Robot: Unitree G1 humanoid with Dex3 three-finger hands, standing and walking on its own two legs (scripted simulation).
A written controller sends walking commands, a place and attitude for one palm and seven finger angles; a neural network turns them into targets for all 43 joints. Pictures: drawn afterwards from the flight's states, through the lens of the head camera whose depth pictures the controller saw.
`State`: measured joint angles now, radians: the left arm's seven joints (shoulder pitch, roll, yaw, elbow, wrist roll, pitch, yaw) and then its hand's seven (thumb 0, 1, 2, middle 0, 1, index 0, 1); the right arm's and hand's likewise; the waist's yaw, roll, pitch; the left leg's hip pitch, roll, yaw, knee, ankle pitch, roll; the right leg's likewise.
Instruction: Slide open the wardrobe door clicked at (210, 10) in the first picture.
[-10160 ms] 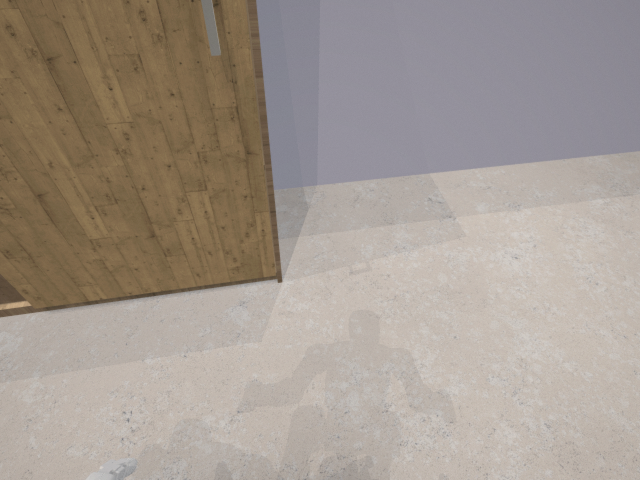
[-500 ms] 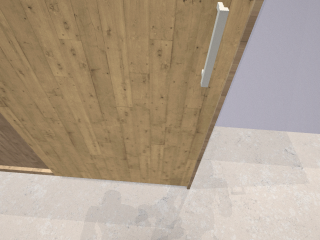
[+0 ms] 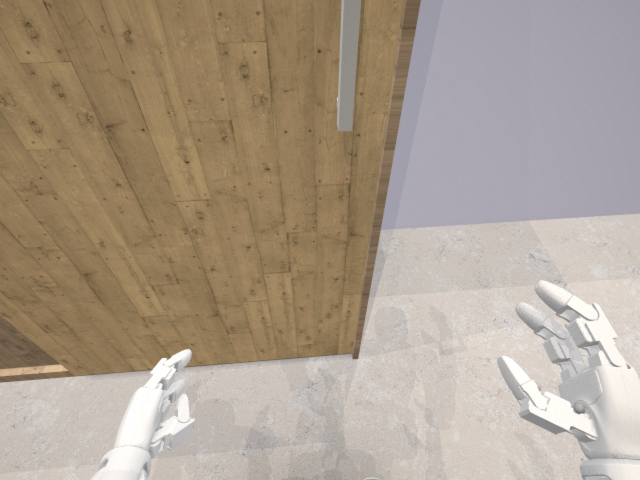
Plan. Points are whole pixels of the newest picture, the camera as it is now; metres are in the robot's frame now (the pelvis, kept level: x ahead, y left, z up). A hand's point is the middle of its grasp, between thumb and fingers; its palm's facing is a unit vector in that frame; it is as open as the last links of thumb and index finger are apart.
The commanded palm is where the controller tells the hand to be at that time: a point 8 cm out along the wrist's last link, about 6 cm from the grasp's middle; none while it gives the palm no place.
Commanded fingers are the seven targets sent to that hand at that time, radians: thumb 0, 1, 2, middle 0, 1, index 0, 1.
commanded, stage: raise the hand with hooked fingers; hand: right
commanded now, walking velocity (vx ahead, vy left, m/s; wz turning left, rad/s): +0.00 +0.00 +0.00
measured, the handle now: (346, 47) +0.56 -0.03 +0.27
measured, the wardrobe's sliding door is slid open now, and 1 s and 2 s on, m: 0.00 0.00 0.00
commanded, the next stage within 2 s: move the hooked fingers beside the handle in 1.52 s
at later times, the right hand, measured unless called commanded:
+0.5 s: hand (577, 293) +0.26 -0.24 +0.17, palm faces -0.02 +0.99 -0.12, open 12.5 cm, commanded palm +0.23 -0.29 +0.20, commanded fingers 0.00 0.38 -0.35 0.29 1.12 0.29 1.12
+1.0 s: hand out of the picture +0.29 -0.28 +0.30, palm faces +0.08 +0.99 -0.11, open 13.9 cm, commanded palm +0.25 -0.32 +0.30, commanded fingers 0.00 0.50 -0.30 0.30 1.20 0.30 1.20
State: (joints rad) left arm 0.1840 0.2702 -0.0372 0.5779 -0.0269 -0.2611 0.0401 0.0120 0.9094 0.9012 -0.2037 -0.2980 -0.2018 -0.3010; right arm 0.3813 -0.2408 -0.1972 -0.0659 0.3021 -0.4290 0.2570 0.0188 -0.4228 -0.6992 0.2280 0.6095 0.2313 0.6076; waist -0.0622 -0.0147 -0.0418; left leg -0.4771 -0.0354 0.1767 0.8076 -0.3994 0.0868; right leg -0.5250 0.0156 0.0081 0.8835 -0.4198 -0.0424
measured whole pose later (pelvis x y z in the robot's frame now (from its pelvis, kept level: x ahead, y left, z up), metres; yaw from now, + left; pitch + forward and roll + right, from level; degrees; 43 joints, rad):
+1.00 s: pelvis +0.01 -0.01 +0.04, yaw +1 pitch -6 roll +1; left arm 0.14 0.26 -0.12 0.66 -0.11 -0.17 0.08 0.02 0.91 0.90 -0.21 -0.30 -0.20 -0.30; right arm -0.28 -0.55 -0.48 0.05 0.34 0.36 0.42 -0.01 0.50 -0.31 0.30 1.20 0.31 1.20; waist -0.08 -0.07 -0.02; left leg -0.11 -0.04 0.12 0.43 -0.23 0.07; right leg -0.14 0.03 -0.03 0.49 -0.25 -0.05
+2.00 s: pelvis +0.01 -0.01 +0.04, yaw +2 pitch -4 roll +0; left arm 0.13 0.25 -0.12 0.65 -0.11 -0.13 0.07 0.02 0.91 0.90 -0.21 -0.30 -0.20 -0.30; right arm -0.45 -0.47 -0.35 0.13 0.28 0.46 0.32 -0.01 0.50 -0.30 0.30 1.20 0.31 1.20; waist -0.05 -0.05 -0.03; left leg -0.14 -0.02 0.11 0.43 -0.23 0.06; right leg -0.15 0.05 -0.04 0.44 -0.23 -0.06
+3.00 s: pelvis +0.03 +0.00 +0.04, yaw +3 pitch +0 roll +0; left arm 0.22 0.26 -0.06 0.69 -0.10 -0.05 0.07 0.01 0.91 0.90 -0.21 -0.30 -0.20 -0.30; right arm -0.83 -0.35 -0.22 0.62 0.20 0.35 0.11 -0.01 0.50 -0.30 0.30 1.20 0.30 1.20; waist 0.02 -0.03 -0.04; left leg -0.18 -0.05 0.09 0.40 -0.22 0.08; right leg -0.18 0.03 -0.05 0.41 -0.23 -0.04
